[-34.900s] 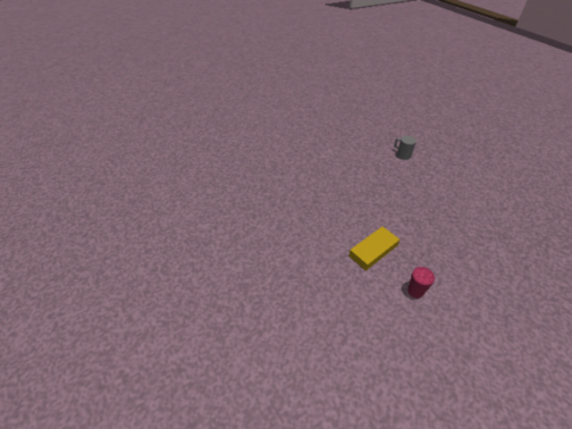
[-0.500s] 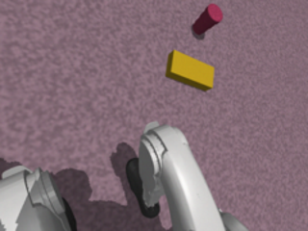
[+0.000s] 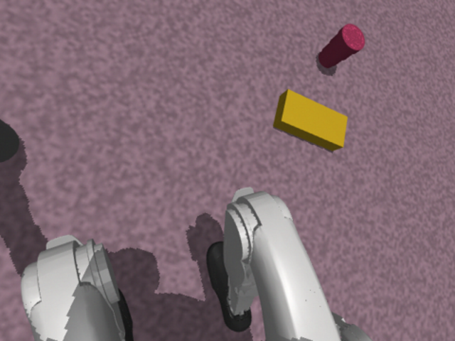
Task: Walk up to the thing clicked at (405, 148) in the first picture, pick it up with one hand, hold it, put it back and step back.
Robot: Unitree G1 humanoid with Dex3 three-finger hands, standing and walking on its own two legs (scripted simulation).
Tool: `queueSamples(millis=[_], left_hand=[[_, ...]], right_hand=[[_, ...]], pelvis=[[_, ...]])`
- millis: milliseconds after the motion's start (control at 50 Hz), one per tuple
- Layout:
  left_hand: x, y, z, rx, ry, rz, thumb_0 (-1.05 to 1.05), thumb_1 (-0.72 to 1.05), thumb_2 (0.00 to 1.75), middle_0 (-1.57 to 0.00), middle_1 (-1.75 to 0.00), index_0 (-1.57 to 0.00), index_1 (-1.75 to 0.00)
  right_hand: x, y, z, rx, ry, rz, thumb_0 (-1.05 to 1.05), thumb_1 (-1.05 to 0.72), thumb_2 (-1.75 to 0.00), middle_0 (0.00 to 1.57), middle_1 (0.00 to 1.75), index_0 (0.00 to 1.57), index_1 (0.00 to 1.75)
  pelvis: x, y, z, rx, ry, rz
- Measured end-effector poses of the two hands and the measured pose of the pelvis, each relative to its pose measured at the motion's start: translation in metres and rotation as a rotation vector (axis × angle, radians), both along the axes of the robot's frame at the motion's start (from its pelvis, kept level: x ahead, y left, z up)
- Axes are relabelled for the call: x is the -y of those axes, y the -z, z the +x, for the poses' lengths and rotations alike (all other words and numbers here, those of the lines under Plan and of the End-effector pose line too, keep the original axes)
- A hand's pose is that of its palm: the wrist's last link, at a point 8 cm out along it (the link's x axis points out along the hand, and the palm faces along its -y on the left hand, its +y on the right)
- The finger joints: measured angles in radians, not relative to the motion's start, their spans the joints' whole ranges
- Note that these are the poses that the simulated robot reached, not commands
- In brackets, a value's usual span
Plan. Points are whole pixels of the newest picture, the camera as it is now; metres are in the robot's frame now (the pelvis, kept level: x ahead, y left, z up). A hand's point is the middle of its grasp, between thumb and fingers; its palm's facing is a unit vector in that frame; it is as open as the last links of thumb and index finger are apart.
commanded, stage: settle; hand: left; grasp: from above
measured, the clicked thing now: out of the picture +0.48 +0.32 -0.23
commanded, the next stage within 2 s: lift in 0.42 s
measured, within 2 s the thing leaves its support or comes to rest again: neither
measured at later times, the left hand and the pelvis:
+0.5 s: hand out of the picture +0.46 +0.32 -0.11, palm faces -0.43 -0.07 -0.90, open 10.7 cm; pelvis -0.01 +0.00 +0.03, yaw +3 degrees
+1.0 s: hand out of the picture +0.42 +0.32 -0.01, palm faces -0.45 -0.11 -0.89, open 10.7 cm; pelvis -0.01 +0.00 +0.10, yaw +6 degrees
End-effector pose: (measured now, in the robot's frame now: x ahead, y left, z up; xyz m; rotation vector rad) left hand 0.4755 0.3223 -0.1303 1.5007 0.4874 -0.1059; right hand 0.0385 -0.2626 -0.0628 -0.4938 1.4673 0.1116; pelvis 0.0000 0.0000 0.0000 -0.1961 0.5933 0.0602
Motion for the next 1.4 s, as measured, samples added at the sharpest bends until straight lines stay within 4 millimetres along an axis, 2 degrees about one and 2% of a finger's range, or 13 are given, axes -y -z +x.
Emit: queueSamples(millis=[140, 260, 360, 480, 680, 780, 900, 1000, 1120, 1260, 1400], left_hand=[[-0.001, -0.034, -0.005, -0.074, -0.008, 0.016, 0.02, -0.08, 0.67, -0.67, -0.92, -0.5, -0.83], [0.003, -0.055, -0.009, -0.116, 0.016, -0.009, 0.02, -0.09, 0.68, -0.69, -0.9, -0.52, -0.81], [0.004, -0.065, -0.01, -0.111, 0.043, -0.022, 0.02, -0.1, 0.68, -0.7, -0.89, -0.53, -0.8], [0.002, -0.076, -0.01, -0.079, 0.061, -0.009, 0.02, -0.1, 0.68, -0.71, -0.88, -0.54, -0.79], [-0.001, -0.1, -0.014, -0.084, 0.028, -0.004, 0.02, -0.09, 0.67, -0.7, -0.88, -0.54, -0.78], [-0.003, -0.119, -0.023, -0.11, 0.013, -0.015, 0.02, -0.09, 0.67, -0.7, -0.88, -0.54, -0.78], [-0.004, -0.148, -0.037, -0.118, 0.025, -0.022, 0.01, -0.09, 0.68, -0.71, -0.87, -0.54, -0.78], [-0.003, -0.178, -0.05, -0.095, 0.035, -0.042, 0.01, -0.1, 0.68, -0.71, -0.88, -0.54, -0.78], [-0.002, -0.221, -0.069, -0.072, 0.037, -0.045, 0.0, -0.09, 0.68, -0.7, -0.88, -0.53, -0.79], [0.002, -0.279, -0.093, -0.058, 0.005, -0.057, 0.0, -0.09, 0.69, -0.7, -0.88, -0.53, -0.79], [0.012, -0.337, -0.117, -0.069, 0.006, -0.07, -0.01, -0.09, 0.69, -0.7, -0.88, -0.52, -0.8]], right_hand=[[0.002, 0.005, 0.027, 0.056, 0.023, 0.022, 0.0, -0.92, -0.9, 0.2, 0.3, 0.2, 0.3], [0.005, -0.001, 0.036, 0.085, 0.029, 0.008, 0.0, -0.92, -0.9, 0.2, 0.3, 0.2, 0.3], [0.01, -0.009, 0.03, 0.085, 0.043, -0.033, 0.0, -0.92, -0.9, 0.2, 0.3, 0.2, 0.3], [0.014, -0.016, 0.014, 0.061, 0.076, -0.074, 0.0, -0.92, -0.9, 0.2, 0.3, 0.2, 0.3], [0.004, -0.024, -0.009, 0.034, 0.162, -0.069, 0.0, -0.92, -0.91, 0.2, 0.3, 0.2, 0.3], [-0.002, -0.029, -0.008, 0.036, 0.192, -0.049, 0.0, -0.92, -0.91, 0.2, 0.3, 0.2, 0.3], [-0.003, -0.04, 0.007, 0.071, 0.194, -0.033, 0.0, -0.92, -0.91, 0.2, 0.3, 0.2, 0.3], [-0.002, -0.057, 0.029, 0.126, 0.178, -0.027, 0.0, -0.92, -0.91, 0.2, 0.3, 0.2, 0.3], [-0.002, -0.087, 0.059, 0.21, 0.167, -0.023, 0.0, -0.92, -0.91, 0.2, 0.3, 0.2, 0.3], [-0.008, -0.134, 0.087, 0.295, 0.171, -0.004, 0.0, -0.92, -0.9, 0.2, 0.3, 0.2, 0.3], [-0.017, -0.187, 0.099, 0.356, 0.194, 0.016, 0.0, -0.91, -0.9, 0.2, 0.3, 0.2, 0.3]], pelvis=[[0.001, -0.016, -0.001, -0.016, -0.015, 0.022], [0.003, -0.027, -0.006, -0.009, -0.024, 0.034], [0.004, -0.031, -0.01, 0.001, -0.029, 0.036], [0.003, -0.033, -0.014, 0.0, -0.033, 0.038], [-0.001, -0.045, -0.016, -0.02, -0.04, 0.044], [-0.002, -0.058, -0.015, -0.028, -0.046, 0.054], [-0.002, -0.077, -0.014, -0.03, -0.051, 0.062], [-0.002, -0.098, -0.014, -0.024, -0.057, 0.069], [-0.001, -0.129, -0.012, -0.003, -0.066, 0.079], [0.0, -0.179, -0.01, 0.047, -0.075, 0.099], [-0.002, -0.233, -0.004, 0.108, -0.081, 0.117]])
